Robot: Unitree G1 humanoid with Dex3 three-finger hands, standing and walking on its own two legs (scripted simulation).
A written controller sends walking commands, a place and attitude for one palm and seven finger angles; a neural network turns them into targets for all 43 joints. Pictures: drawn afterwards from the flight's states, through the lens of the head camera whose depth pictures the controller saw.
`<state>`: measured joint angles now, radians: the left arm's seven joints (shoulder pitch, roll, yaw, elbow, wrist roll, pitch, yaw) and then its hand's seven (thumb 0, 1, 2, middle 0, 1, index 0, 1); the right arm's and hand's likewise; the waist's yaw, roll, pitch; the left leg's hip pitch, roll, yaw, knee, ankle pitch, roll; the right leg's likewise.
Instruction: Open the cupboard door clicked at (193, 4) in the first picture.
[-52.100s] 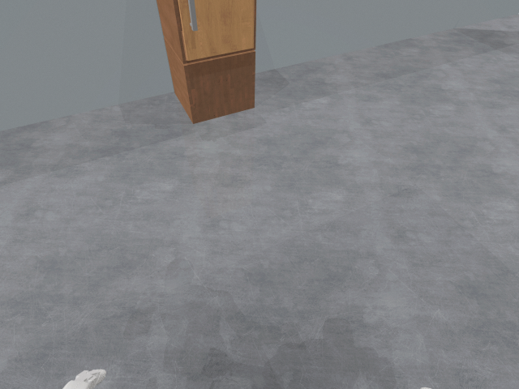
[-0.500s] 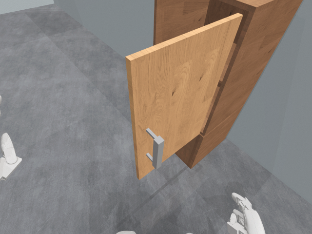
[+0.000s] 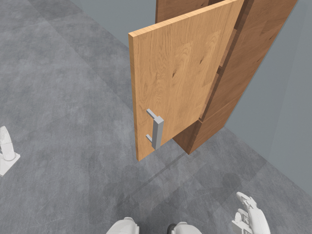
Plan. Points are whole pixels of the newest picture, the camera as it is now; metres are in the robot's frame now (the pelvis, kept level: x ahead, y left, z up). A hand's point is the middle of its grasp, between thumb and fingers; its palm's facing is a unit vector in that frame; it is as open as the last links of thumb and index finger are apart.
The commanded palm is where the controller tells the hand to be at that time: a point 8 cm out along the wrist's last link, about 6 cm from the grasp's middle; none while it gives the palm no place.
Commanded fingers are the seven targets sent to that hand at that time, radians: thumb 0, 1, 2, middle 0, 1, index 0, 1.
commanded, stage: step back with the hand held close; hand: left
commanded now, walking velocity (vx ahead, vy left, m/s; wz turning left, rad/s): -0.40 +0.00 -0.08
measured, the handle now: (153, 130) +0.45 +0.03 -0.07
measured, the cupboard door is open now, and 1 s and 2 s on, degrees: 89 89 89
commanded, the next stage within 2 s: stop stepping back and stand still in 0.56 s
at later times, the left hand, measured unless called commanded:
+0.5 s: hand (30, 182) +0.16 +0.19 +0.21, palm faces +0.31 -0.84 -0.45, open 7.5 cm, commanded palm +0.09 +0.24 +0.20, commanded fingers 0.00 0.90 0.90 -0.20 -0.30 -0.20 -0.30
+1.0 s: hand out of the picture +0.03 +0.12 +0.21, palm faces +0.40 -0.75 -0.52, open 7.4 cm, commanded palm -0.02 +0.15 +0.20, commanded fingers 0.00 0.90 0.90 -0.20 -0.30 -0.20 -0.30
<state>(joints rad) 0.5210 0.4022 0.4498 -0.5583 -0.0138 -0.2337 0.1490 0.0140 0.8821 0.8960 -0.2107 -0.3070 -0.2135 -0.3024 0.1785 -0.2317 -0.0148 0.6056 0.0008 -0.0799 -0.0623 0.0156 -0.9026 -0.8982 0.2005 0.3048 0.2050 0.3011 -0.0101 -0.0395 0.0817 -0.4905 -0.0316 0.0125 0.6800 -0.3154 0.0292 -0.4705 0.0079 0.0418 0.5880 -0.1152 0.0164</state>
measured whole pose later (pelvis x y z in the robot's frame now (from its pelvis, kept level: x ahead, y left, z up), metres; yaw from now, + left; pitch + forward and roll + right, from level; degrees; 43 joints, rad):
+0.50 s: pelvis -0.08 -0.04 +0.03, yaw -7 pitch +3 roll -2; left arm 0.45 0.43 0.43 -0.54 -0.04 -0.21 0.12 0.02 0.88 0.90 -0.21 -0.31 -0.21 -0.30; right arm 0.11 -0.17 0.04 0.65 0.00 -0.11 -0.06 0.02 -0.90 -0.90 0.20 0.31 0.21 0.30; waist 0.02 -0.02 0.02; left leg -0.31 0.04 0.07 0.46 -0.06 0.03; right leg -0.30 0.10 0.01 0.84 -0.41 0.02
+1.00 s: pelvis -0.19 -0.13 +0.03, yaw -7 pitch +0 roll +4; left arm 0.54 0.40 0.44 -0.37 -0.02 -0.22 0.17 0.01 0.88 0.90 -0.21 -0.31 -0.22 -0.30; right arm 0.26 -0.24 -0.01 0.69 0.00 -0.10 -0.07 0.02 -0.90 -0.90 0.20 0.30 0.20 0.30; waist -0.01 0.00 -0.05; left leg -0.49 0.00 0.01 1.06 -0.28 -0.04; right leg -0.27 -0.04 -0.07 0.51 -0.24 -0.07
